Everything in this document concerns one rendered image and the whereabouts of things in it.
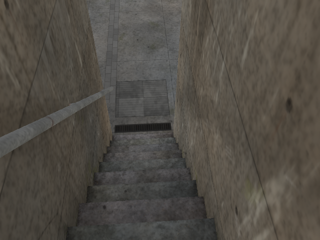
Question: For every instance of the stairs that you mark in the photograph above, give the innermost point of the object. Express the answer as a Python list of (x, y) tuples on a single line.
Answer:
[(143, 191)]

